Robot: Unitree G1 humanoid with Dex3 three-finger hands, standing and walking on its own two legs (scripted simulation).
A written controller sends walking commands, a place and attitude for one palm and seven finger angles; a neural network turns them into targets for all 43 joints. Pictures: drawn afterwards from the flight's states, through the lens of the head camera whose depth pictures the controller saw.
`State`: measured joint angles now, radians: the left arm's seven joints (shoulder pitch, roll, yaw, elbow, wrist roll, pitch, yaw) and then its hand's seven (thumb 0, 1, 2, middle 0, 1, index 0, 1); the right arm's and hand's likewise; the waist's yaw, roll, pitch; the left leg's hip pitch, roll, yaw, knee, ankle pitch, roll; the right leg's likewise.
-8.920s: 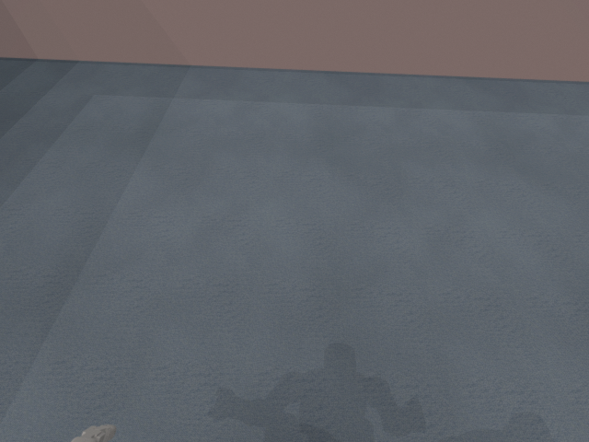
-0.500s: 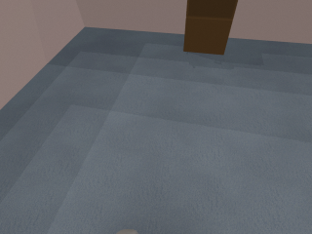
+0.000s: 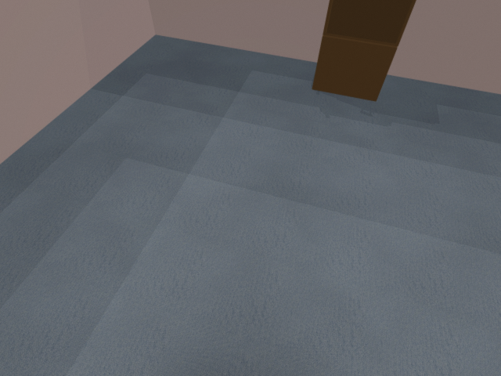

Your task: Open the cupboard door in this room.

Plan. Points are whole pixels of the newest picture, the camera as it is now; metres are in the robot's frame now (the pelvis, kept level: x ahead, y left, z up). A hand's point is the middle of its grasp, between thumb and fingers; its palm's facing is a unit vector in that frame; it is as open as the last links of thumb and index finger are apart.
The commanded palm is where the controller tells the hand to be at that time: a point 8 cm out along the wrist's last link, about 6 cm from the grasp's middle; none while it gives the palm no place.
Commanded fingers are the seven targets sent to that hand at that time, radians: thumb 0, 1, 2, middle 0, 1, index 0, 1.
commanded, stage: turn or walk to find it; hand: left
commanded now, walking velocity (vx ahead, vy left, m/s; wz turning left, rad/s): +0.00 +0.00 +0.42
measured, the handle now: out of the picture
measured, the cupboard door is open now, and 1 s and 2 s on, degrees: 0 0 0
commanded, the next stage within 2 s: stand and wait in 0.30 s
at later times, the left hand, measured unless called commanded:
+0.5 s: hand out of the picture +0.01 +0.26 -0.17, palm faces +0.20 -0.95 -0.23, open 7.4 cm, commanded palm none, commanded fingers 0.00 0.90 0.90 -0.20 -0.30 -0.20 -0.30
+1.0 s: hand out of the picture -0.03 +0.16 -0.17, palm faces +0.20 -0.96 -0.20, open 7.3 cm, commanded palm none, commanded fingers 0.00 0.90 0.90 -0.20 -0.30 -0.20 -0.30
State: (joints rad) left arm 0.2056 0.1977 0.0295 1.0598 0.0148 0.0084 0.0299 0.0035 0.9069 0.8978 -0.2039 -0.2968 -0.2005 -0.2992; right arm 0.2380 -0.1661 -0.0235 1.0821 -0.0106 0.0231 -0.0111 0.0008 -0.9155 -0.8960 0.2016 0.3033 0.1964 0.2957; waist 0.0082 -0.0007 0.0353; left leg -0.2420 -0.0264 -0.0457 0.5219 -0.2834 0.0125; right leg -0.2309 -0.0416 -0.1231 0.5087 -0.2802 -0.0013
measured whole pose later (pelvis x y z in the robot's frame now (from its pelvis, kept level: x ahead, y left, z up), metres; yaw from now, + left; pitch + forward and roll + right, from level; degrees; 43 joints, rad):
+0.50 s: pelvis -0.01 +0.05 +0.01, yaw +11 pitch +1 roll -1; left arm 0.18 0.24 0.05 1.00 0.02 0.04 0.02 0.00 0.91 0.90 -0.20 -0.30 -0.20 -0.30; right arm 0.20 -0.18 -0.04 0.99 -0.01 0.00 -0.01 0.00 -0.90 -0.90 0.20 0.30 0.20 0.30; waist 0.00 -0.03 0.05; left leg -0.25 -0.04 0.04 0.42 -0.20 0.07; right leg -0.44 -0.07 -0.02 1.00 -0.39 0.07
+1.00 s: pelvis +0.01 -0.01 +0.01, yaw +11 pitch -2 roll +1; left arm 0.28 0.14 -0.01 1.14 0.01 -0.01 0.04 0.00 0.91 0.90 -0.20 -0.30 -0.20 -0.30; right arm 0.28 -0.16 -0.01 1.17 0.00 0.00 -0.02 0.00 -0.91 -0.90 0.20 0.30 0.19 0.30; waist 0.00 0.01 0.02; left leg -0.16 0.01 0.02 0.40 -0.21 -0.02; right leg -0.13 0.00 -0.06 0.42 -0.27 -0.03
